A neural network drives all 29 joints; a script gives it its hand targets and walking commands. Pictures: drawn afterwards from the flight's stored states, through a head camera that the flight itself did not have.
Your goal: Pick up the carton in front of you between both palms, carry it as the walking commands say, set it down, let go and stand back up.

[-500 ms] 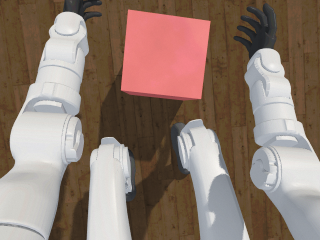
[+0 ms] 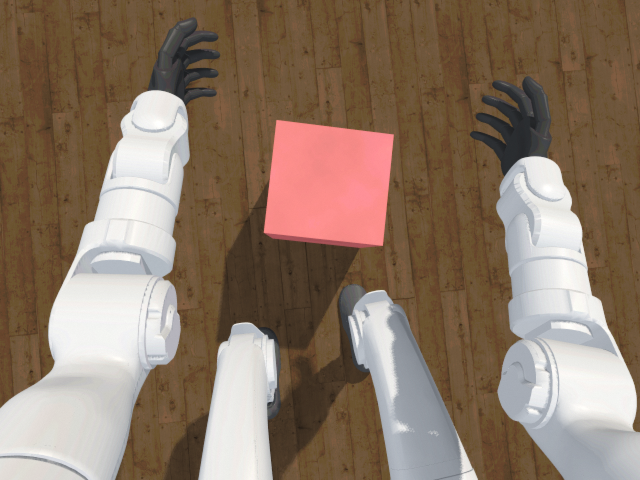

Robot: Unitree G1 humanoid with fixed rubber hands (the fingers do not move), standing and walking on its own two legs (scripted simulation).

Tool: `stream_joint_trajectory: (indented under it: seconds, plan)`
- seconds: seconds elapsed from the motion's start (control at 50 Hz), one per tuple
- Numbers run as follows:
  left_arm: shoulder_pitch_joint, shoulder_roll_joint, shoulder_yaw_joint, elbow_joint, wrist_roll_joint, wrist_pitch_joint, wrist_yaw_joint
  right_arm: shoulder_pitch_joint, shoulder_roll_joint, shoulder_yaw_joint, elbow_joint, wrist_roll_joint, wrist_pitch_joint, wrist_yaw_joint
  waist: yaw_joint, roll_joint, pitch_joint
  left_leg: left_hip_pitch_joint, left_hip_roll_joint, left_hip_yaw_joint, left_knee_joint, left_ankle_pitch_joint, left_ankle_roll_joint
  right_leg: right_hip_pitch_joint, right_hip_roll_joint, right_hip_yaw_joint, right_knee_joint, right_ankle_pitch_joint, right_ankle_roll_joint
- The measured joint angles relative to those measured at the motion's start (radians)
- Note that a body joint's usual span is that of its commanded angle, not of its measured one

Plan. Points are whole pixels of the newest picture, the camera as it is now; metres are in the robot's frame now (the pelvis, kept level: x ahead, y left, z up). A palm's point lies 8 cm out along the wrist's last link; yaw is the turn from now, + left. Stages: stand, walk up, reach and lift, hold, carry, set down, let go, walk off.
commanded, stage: set down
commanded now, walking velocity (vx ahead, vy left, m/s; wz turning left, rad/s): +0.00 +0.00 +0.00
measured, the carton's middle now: (324, 193) +0.46 -0.08 -0.47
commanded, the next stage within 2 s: let go in 0.04 s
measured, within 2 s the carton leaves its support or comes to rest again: neither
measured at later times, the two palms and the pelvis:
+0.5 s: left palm (90, 212) +0.40 +0.15 +0.02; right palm (627, 217) +0.33 -0.28 +0.03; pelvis +0.05 -0.02 +0.12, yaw +1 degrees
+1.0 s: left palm out of the picture +0.28 +0.23 +0.11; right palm out of the picture +0.25 -0.23 +0.11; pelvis +0.10 +0.01 +0.18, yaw -2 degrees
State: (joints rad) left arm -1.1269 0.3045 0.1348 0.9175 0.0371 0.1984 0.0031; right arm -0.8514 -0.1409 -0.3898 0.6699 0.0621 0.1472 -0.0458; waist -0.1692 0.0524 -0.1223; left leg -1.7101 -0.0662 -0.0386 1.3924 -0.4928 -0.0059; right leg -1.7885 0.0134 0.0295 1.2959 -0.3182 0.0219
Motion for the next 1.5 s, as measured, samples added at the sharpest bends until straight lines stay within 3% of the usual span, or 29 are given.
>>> stream_joint_trajectory:
  seconds: [0.18,0.36,0.5,0.8,1.0,1.14,1.44,1.5]
  plan:
    - [0.095,-0.049,0.052,-0.017,0.052,-0.03,0.005,0.087,0.011,0.014,-0.007,-0.053,-0.029,0.039,0.013,-0.007,-0.014,0.162,0.001,-0.009,-0.193,0.061,-0.006,0.161,-0.003,0.002,-0.179,0.048,-0.009]
    - [0.489,-0.185,0.081,-0.255,0.101,-0.055,0.094,0.395,-0.011,0.128,-0.115,-0.114,-0.048,0.131,0.043,-0.035,0.029,0.473,0.002,-0.027,-0.409,0.105,-0.018,0.461,-0.008,-0.006,-0.357,0.065,-0.029]
    - [0.744,-0.196,0.05,-0.34,0.064,-0.107,0.094,0.607,-0.057,0.242,-0.16,-0.081,-0.084,0.158,0.053,-0.059,0.077,0.757,0.018,-0.039,-0.559,0.119,-0.024,0.735,0.001,-0.014,-0.48,0.064,-0.042]
    - [1.134,-0.137,-0.03,-0.374,0.018,-0.198,0.019,1.04,-0.057,0.375,-0.285,-0.015,-0.133,0.116,0.085,-0.083,0.12,1.277,0.055,-0.033,-0.828,0.147,-0.009,1.252,0.027,0.0,-0.744,0.09,-0.038]
    - [1.317,-0.112,-0.075,-0.451,-0.018,-0.158,-0.036,1.086,-0.081,0.361,-0.254,-0.041,-0.094,0.118,0.153,-0.037,0.165,1.539,0.044,-0.013,-0.941,0.169,0.025,1.52,0.012,0.022,-0.873,0.119,-0.008]
    - [1.363,-0.091,-0.1,-0.487,-0.041,-0.108,-0.062,1.073,-0.076,0.346,-0.247,-0.072,-0.045,0.115,0.174,-0.017,0.194,1.633,0.032,-0.012,-0.955,0.167,0.038,1.614,-0.001,0.022,-0.882,0.111,0.003]
    - [1.344,-0.103,-0.113,-0.457,-0.042,-0.093,-0.027,1.075,-0.096,0.358,-0.293,-0.084,0.082,0.064,0.166,-0.03,0.197,1.648,0.051,-0.006,-0.902,0.137,0.018,1.616,0.02,0.022,-0.81,0.076,-0.018]
    - [1.328,-0.083,-0.117,-0.375,-0.003,-0.125,-0.005,1.065,-0.116,0.356,-0.214,-0.093,0.01,0.04,0.163,-0.024,0.166,1.6,0.052,-0.014,-0.877,0.132,0.011,1.571,0.02,0.012,-0.786,0.069,-0.022]
